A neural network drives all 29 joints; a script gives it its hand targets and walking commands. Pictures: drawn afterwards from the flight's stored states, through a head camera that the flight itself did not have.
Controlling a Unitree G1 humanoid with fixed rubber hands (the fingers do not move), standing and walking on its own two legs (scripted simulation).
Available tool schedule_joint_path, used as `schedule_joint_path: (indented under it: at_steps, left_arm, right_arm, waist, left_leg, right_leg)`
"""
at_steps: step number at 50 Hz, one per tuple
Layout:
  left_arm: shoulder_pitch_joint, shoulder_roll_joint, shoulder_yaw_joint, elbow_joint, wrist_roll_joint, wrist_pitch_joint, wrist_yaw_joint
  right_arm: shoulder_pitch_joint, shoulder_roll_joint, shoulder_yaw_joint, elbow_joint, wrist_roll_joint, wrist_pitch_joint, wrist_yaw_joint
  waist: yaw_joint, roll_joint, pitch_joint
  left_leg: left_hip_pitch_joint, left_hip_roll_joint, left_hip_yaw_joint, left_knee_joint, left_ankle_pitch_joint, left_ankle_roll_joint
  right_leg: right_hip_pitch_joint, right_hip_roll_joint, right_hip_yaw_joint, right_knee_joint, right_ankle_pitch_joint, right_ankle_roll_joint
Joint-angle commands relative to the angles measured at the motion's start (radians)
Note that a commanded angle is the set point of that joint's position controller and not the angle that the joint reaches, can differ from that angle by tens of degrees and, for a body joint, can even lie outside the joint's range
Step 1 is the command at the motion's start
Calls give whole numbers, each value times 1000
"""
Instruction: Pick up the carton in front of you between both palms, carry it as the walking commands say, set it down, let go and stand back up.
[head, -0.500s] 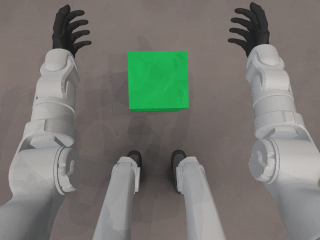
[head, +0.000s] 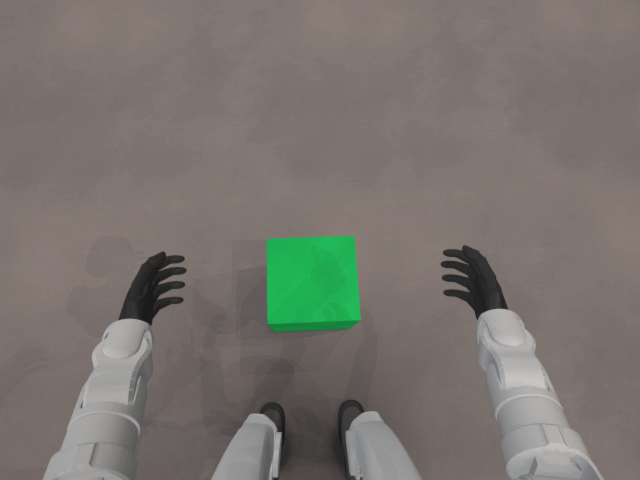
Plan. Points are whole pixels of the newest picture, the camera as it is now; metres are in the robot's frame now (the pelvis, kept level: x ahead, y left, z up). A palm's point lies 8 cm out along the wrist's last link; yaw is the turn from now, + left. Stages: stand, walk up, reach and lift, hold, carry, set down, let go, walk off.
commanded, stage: let go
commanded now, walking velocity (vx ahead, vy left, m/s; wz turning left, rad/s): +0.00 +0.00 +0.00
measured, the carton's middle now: (311, 288) +0.44 +0.00 -0.61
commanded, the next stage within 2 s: stand in 0.80 s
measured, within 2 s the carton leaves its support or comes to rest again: neither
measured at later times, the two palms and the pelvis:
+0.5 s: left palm (85, 438) +0.18 +0.23 -0.02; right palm (551, 430) +0.18 -0.24 -0.02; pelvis +0.02 +0.00 +0.05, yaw +0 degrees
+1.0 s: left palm (41, 449) +0.17 +0.28 -0.04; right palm (584, 442) +0.17 -0.28 -0.04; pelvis +0.03 +0.00 +0.04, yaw +1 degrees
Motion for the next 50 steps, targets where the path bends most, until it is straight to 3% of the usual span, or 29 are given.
schedule_joint_path:
  at_steps: [1,13,25,38,39,40,41,44,50]
  left_arm:
    - [89,85,-2,-103,-9,-41,0]
    - [453,95,-79,-233,-35,-55,-11]
    - [487,119,-97,-284,-24,71,-34]
    - [492,117,-91,-300,-7,109,-29]
    - [460,148,-85,-368,19,164,-4]
    - [488,136,-98,-342,10,177,7]
    - [485,255,-73,-191,-8,98,52]
    - [487,231,-81,-131,11,29,62]
    - [472,248,-87,-37,11,-12,56]
  right_arm:
    - [86,-84,3,-100,10,-42,1]
    - [461,-89,79,-242,36,-59,16]
    - [515,-108,112,-309,37,69,42]
    - [525,-105,106,-323,22,108,39]
    - [583,-120,104,-270,34,75,21]
    - [566,-116,108,-283,35,68,11]
    - [491,-225,93,-161,6,39,-30]
    - [517,-223,98,-119,-1,2,-43]
    - [501,-240,107,-48,1,-24,-46]
  waist:
    - [-1,-1,-569]
    - [-9,-5,-162]
    - [-11,-2,176]
    - [-17,-2,163]
    - [-26,36,105]
    - [-27,5,117]
    - [4,-61,142]
    - [-12,-22,116]
    - [-12,-2,40]
  left_leg:
    - [477,12,-3,-59,509,-25]
    - [757,9,13,-305,331,-28]
    - [838,10,31,-385,103,-18]
    - [901,8,26,-363,210,-14]
    - [897,-19,34,-329,213,-23]
    - [885,-18,28,-324,212,-18]
    - [766,59,-11,-299,181,-32]
    - [756,73,-45,-320,54,-18]
    - [788,90,-60,-298,236,-5]
  right_leg:
    - [447,-6,-4,-62,461,15]
    - [770,-6,-21,-300,301,18]
    - [869,-13,-34,-382,94,13]
    - [921,-11,-32,-358,204,12]
    - [963,-14,-32,-329,267,6]
    - [940,-12,-30,-322,286,10]
    - [788,-70,-9,-322,162,30]
    - [765,-78,37,-339,9,10]
    - [818,-91,42,-305,219,1]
